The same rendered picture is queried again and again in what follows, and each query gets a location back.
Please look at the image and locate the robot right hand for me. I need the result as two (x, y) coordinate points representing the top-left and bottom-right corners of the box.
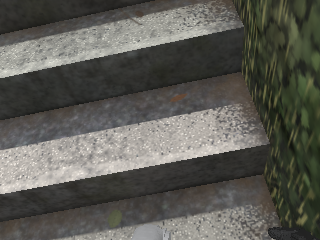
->
(268, 227), (320, 240)

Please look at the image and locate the robot left thigh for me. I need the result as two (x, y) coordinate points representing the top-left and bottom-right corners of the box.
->
(131, 224), (171, 240)

